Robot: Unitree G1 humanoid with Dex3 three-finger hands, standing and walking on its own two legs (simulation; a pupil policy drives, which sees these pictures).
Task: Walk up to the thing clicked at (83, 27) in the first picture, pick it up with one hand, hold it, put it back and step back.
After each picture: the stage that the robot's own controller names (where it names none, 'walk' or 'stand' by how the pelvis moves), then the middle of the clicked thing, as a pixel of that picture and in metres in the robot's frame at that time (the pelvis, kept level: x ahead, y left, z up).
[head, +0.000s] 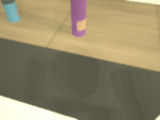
stand; (78, 10) +0.68 +0.05 +0.12
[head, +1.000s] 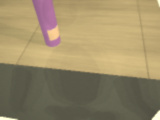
walk; (47, 18) +0.56 +0.19 +0.14
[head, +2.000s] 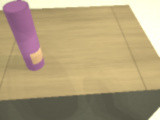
stand; (27, 40) +0.44 +0.21 +0.14
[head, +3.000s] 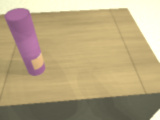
stand; (28, 46) +0.43 +0.21 +0.12
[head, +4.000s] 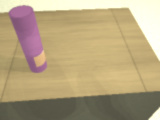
stand; (31, 43) +0.44 +0.20 +0.12
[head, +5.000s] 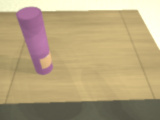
stand; (37, 45) +0.43 +0.18 +0.12
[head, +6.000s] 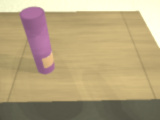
stand; (40, 44) +0.44 +0.18 +0.12
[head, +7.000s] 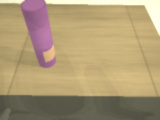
rise first; (41, 38) +0.45 +0.18 +0.12
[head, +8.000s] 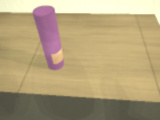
go down; (50, 41) +0.46 +0.18 +0.13
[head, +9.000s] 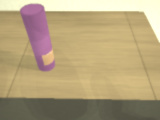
go down; (40, 41) +0.45 +0.17 +0.13
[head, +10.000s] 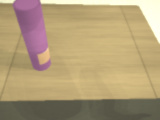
go down; (35, 39) +0.44 +0.16 +0.14
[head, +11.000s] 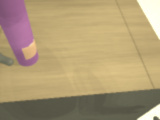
close in; (18, 31) +0.43 +0.18 +0.16
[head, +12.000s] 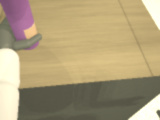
close; (18, 13) +0.49 +0.17 +0.18
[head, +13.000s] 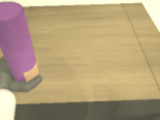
lift; (19, 54) +0.33 +0.18 +0.20
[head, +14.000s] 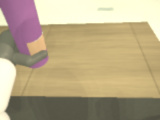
lift; (24, 22) +0.31 +0.16 +0.33
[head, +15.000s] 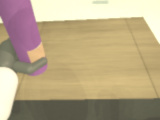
hold; (23, 31) +0.32 +0.16 +0.29
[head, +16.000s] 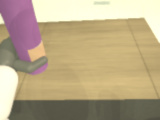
hold; (24, 30) +0.32 +0.16 +0.29
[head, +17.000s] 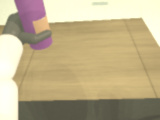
crouch; (29, 3) +0.39 +0.15 +0.34
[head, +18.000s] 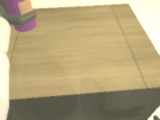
lower; out of the picture +0.49 +0.18 +0.31
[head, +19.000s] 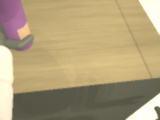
lower; (10, 13) +0.49 +0.19 +0.18
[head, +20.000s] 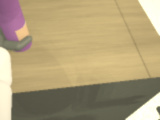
lower; (9, 14) +0.48 +0.19 +0.18
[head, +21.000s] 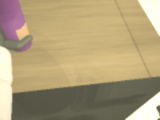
lower; (9, 13) +0.49 +0.19 +0.18
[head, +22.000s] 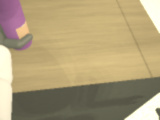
lower; (9, 12) +0.49 +0.19 +0.18
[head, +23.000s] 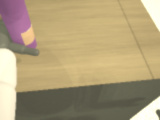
withdraw; (15, 16) +0.48 +0.18 +0.18
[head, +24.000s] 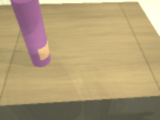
sink last; (34, 34) +0.45 +0.17 +0.16
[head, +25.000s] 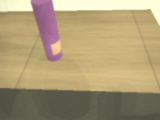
stand; (49, 32) +0.50 +0.18 +0.15
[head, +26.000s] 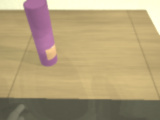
stand; (43, 36) +0.47 +0.18 +0.14
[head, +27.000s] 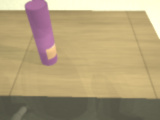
stand; (43, 36) +0.48 +0.18 +0.13
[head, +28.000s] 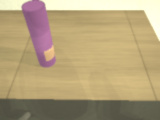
stand; (41, 38) +0.47 +0.18 +0.13
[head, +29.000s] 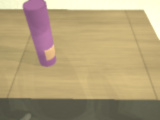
stand; (42, 37) +0.47 +0.18 +0.13
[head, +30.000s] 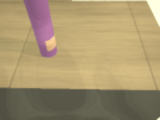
walk; (42, 27) +0.50 +0.17 +0.13
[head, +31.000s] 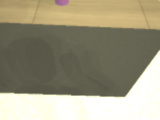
walk; out of the picture +0.77 +0.13 +0.15
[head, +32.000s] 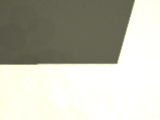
stand; out of the picture +1.16 +0.24 +0.15
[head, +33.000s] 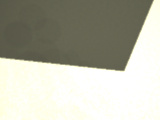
stand; out of the picture +1.19 +0.10 +0.13
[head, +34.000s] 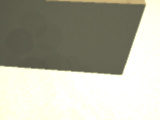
stand; out of the picture +1.19 +0.11 +0.12
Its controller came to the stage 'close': yes
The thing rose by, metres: 0.22
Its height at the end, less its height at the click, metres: +0.00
